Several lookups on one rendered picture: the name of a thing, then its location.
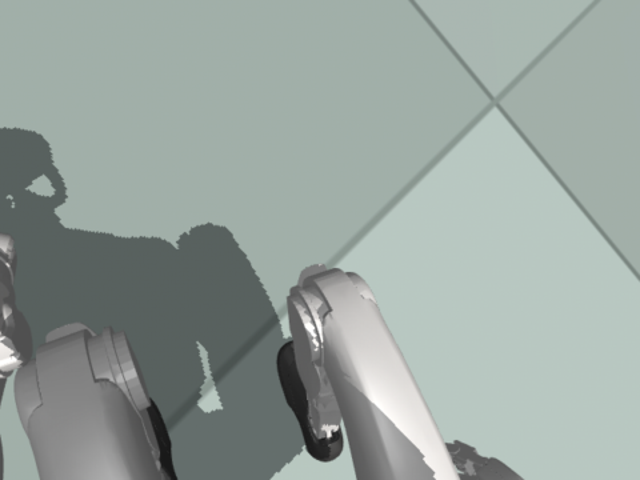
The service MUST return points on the left robot foot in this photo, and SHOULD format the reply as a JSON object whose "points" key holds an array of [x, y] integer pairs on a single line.
{"points": [[163, 441]]}

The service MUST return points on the right robot hand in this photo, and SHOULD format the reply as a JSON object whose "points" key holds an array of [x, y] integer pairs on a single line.
{"points": [[467, 460]]}

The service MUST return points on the left robot arm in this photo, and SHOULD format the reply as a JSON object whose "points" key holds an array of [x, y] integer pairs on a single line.
{"points": [[16, 346]]}

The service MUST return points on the right robot foot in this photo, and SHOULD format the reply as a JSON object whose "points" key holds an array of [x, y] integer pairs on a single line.
{"points": [[324, 450]]}

